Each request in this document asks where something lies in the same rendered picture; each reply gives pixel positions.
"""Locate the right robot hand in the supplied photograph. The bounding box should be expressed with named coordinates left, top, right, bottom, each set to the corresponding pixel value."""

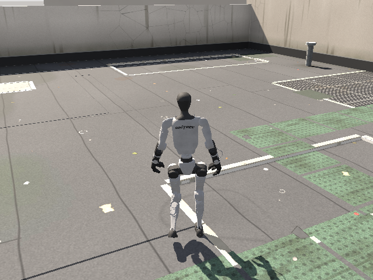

left=208, top=163, right=221, bottom=176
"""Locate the robot head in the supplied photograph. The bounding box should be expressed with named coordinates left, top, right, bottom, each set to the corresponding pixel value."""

left=175, top=92, right=195, bottom=120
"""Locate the robot left forearm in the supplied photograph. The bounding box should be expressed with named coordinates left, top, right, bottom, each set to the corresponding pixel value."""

left=152, top=142, right=163, bottom=164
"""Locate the robot left upper arm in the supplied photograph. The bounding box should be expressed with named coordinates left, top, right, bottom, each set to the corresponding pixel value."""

left=157, top=118, right=173, bottom=151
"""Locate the robot right forearm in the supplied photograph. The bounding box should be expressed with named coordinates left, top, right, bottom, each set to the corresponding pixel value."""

left=208, top=140, right=220, bottom=165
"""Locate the humanoid robot torso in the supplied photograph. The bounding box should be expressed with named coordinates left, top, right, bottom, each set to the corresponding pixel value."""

left=172, top=115, right=199, bottom=175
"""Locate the robot right upper arm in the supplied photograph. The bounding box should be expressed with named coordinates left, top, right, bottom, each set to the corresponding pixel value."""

left=197, top=117, right=214, bottom=149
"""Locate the left robot hand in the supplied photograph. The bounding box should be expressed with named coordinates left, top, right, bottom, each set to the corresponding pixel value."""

left=151, top=162, right=164, bottom=173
